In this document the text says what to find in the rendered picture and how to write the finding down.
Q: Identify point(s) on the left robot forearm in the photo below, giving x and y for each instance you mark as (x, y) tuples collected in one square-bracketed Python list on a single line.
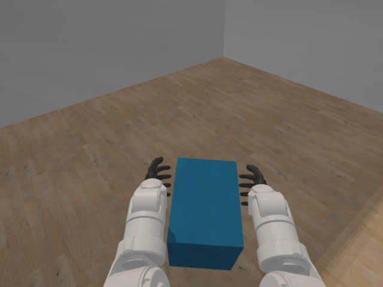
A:
[(143, 243)]

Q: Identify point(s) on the robot right upper arm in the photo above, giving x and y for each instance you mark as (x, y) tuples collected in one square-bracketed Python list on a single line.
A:
[(286, 279)]

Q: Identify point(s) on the robot right hand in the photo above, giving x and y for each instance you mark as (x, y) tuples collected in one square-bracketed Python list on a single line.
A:
[(257, 178)]

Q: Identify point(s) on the robot left upper arm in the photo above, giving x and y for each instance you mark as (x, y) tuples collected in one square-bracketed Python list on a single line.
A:
[(148, 276)]

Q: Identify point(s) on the carton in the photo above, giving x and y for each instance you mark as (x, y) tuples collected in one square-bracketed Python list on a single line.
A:
[(205, 225)]

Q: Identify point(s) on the robot left hand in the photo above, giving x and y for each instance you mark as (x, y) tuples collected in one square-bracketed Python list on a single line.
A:
[(153, 170)]

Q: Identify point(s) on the right robot forearm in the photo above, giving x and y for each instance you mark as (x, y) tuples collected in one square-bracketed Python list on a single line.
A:
[(279, 246)]

